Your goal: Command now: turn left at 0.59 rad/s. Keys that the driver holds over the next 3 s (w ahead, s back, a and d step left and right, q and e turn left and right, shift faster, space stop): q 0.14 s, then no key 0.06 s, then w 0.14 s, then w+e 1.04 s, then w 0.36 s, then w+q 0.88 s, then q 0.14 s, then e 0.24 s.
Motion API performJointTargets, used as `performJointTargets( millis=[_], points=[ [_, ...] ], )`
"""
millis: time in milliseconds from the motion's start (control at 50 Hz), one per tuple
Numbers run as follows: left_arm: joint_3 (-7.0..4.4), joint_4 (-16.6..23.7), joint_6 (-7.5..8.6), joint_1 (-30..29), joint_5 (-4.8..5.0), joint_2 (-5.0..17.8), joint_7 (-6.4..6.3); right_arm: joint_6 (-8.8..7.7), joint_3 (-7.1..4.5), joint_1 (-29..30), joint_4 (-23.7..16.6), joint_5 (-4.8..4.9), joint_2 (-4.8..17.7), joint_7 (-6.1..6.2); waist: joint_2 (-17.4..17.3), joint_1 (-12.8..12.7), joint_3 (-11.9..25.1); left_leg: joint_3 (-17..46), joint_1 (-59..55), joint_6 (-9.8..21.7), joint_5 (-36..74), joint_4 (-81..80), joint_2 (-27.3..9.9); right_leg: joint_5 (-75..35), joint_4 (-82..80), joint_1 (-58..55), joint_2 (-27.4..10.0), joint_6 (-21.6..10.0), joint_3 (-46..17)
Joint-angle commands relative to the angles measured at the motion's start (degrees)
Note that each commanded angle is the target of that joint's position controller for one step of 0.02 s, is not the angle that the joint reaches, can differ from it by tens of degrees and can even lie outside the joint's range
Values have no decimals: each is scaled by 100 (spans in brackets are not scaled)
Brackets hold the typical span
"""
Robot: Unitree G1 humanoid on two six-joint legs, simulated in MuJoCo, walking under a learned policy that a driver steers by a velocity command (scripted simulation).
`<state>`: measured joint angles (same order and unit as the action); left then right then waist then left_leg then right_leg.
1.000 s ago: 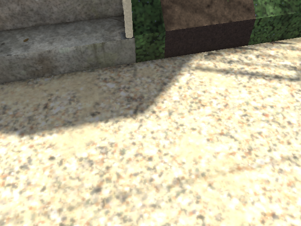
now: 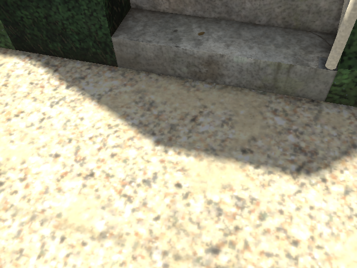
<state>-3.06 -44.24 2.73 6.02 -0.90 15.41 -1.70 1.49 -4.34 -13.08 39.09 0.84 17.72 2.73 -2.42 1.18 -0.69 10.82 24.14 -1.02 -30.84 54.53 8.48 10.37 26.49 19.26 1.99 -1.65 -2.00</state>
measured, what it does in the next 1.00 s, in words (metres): walks ahead: left foot, then right foot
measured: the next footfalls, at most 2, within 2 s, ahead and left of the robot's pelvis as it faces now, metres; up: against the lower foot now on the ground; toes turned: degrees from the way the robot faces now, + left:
left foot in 0.36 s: +0.02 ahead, +0.15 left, +0.00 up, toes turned +10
right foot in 0.88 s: +0.38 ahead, -0.04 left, +0.00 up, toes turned -5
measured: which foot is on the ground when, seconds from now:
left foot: up 0.00-0.34, down 0.36-0.88, up 0.90-1.00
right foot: down 0.00-0.36, up 0.38-0.86, down 0.88-1.00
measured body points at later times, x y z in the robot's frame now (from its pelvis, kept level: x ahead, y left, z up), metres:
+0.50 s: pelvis +0.05 +0.06 +0.01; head +0.05 +0.09 +0.46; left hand +0.11 +0.35 -0.12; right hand +0.18 -0.19 -0.09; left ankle -0.02 +0.14 -0.74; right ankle +0.08 -0.10 -0.66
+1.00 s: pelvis +0.29 +0.03 -0.01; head +0.33 +0.03 +0.44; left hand +0.49 +0.27 -0.11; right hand +0.34 -0.25 -0.12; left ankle +0.17 +0.19 -0.62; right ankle +0.34 -0.04 -0.74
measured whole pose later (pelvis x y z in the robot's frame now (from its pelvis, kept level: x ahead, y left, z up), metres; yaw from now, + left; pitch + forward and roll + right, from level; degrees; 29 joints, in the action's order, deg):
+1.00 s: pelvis +0.29 +0.03 -0.01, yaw -8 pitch +2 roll -1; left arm -3.8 -38.3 3.4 10.2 0.9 16.8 2.4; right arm -6.7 -1.8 -17.4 41.5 0.9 15.7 0.5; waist -0.4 0.7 -3.0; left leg 3.0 22.0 0.4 -21.6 73.6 -2.5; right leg 9.5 29.5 22.0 7.2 -6.6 1.3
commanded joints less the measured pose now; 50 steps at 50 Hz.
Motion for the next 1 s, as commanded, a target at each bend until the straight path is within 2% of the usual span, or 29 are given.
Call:
performJointTargets(
  millis=[20,80,140,200,260,300,320,340,360,380,400,420,440,460,480,520,560,640,760,800,840,860,880,900,920,940,960,980,1000],
  points=[
    [-120,536,-20,-179,49,546,-47,69,-267,-503,-193,-3,791,6,701,57,599,-166,1151,-390,303,1737,-604,-2124,-638,-1348,-1824,-1105,-1421],
    [-136,499,-116,-26,-8,695,-94,116,-120,-219,-439,62,346,-66,955,-88,389,-695,1038,-486,834,1341,-718,-2006,-906,-1073,-1460,-1129,-613],
    [-193,452,-181,255,-5,847,-137,88,-56,140,-725,30,255,-100,1063,-289,512,-785,1103,-516,854,668,-947,-2216,-928,-1499,-1736,-1314,-505],
    [-243,464,-204,195,46,1025,-74,63,21,194,-828,-33,157,-158,1082,-293,623,-953,382,-387,774,-195,-1026,-2208,-889,-1247,-1783,-1339,-287],
    [-276,421,-171,325,194,1145,53,53,34,173,-848,4,209,-247,1206,-357,565,-1225,-232,-108,760,-1094,-951,306,-1224,-857,-1793,-1261,-409],
    [-251,383,-128,272,287,1140,124,-5,20,-56,-756,21,216,-305,1162,-161,391,-1337,-899,187,1113,-2104,-864,1276,-1196,-481,-1793,-1116,-486],
    [-210,341,-109,279,317,1037,166,-48,12,-332,-593,10,181,-322,1032,-17,355,-1468,-1508,344,1469,-2735,-730,1578,-1012,-186,-1680,-974,-384],
    [-114,273,-69,375,274,772,213,-88,-10,-664,-428,12,199,-304,840,117,407,-1449,-2234,436,1399,-3075,-648,1761,-630,209,-1445,-722,-174],
    [49,308,-13,295,153,310,293,-133,-62,-1175,-333,-4,375,-251,198,320,550,-283,-3204,620,1060,-3443,-1480,1811,606,1090,-1028,-292,232],
    [124,632,88,94,66,61,364,-171,-218,-1373,-429,-65,1165,-222,-1322,302,359,1860,-3495,1347,404,-4018,-2928,2394,2257,2747,-326,90,809],
    [-80,744,151,-354,236,728,314,-332,-255,-1470,-370,-144,1182,-251,-881,564,-116,2435,-2647,1904,-104,-4494,-3302,2315,3278,3107,-556,36,114],
    [-161,693,155,-189,371,910,327,-476,-139,-1165,-383,-134,827,-264,-749,319,-447,2001,-2527,1743,-540,-4605,-3034,1657,3538,3288,-722,-80,-174],
    [-185,516,137,75,370,893,336,-575,-70,-834,-398,-87,598,-273,-779,123,-546,1444,-2503,1481,-259,-4667,-2712,1086,3579,3293,-780,-117,-240],
    [-212,393,131,199,292,904,326,-623,-35,-625,-407,-53,477,-271,-729,56,-523,948,-2521,1273,348,-4733,-2508,610,3560,3242,-807,-90,-319],
    [-217,306,129,288,254,841,338,-666,-6,-593,-384,-72,386,-260,-603,22,-502,480,-2466,1137,1155,-4757,-2352,184,3633,3087,-791,-57,-396],
    [-188,185,126,463,284,612,359,-721,-14,-737,-299,-154,301,-248,-364,8,-324,-279,-2508,1010,2329,-4688,-2167,-373,3792,2984,-627,19,-485],
    [-177,200,92,416,293,509,341,-745,-28,-872,-187,-186,268,-241,-266,52,-326,-739,-2537,986,2861,-4683,-2112,-721,3564,3050,-512,133,-579],
    [-103,442,77,-37,220,343,378,-754,-56,-845,-17,-151,356,-203,-287,162,-523,-1325,-2382,916,3208,-4831,-2083,-1427,2365,2790,-459,239,-305],
    [60,970,167,-910,247,104,650,-634,-90,-1246,404,-58,552,-128,-154,424,-818,-1836,-3048,818,4532,-4466,-2373,-1030,1125,2664,-407,-121,485],
    [5,1083,162,-818,262,248,702,-567,-113,-1149,425,-65,735,-84,-393,208,-463,-2020,-3215,727,6658,-3801,-2399,-499,1005,2010,-103,-371,850],
    [-172,983,111,59,282,623,677,-483,-153,-1054,410,-68,945,-15,-671,-348,261,-2104,-3223,637,8520,-2424,-2393,-45,1024,726,307,-669,1048],
    [-339,806,92,973,289,951,605,-479,-152,-927,364,-25,992,-3,-543,-874,780,-2191,-2618,508,8327,-1217,-2236,-446,589,-749,449,-913,917],
    [-483,648,12,1856,256,1329,455,-567,-87,-923,219,-65,880,-5,33,-1242,1309,-2082,-1050,318,6020,521,-1948,-429,453,-2648,-281,-1238,-316],
    [-544,807,48,1638,239,1803,401,-753,211,-1575,-38,-137,-45,-153,1731,-466,2169,-1439,1460,-71,26,3005,-593,303,-61,-4693,-2086,-2542,-3984],
    [-425,790,60,1844,176,1316,365,-1011,94,-932,-133,18,556,-261,955,-954,2646,-145,1904,100,115,3364,-721,806,-816,-4620,-2135,-2437,-4588],
    [-349,752,94,1643,147,1048,356,-1068,66,-337,-365,222,666,-289,675,-883,1667,-224,2135,216,543,3039,-995,557,-902,-3853,-1909,-2068,-3590],
    [-307,797,131,1221,191,951,375,-1087,106,-183,-444,134,560,-255,40,-505,870,-352,2005,237,876,2405,-1227,-87,-1003,-2722,-1617,-1856,-2885],
    [-252,886,153,832,194,748,370,-1041,63,-174,-382,-23,584,-208,-50,-262,592,-413,1696,197,1054,1900,-1427,-606,-1064,-2003,-1355,-1709,-2368],
    [-231,989,155,611,129,723,343,-957,37,-330,-345,-77,594,-214,126,-57,373,-427,1348,136,1179,1750,-1516,-946,-1225,-1381,-1187,-1711,-2093]
  ],
)
Over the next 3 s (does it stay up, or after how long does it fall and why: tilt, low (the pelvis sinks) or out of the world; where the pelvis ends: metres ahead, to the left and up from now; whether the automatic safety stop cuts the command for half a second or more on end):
stays up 1.25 -0.28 0.01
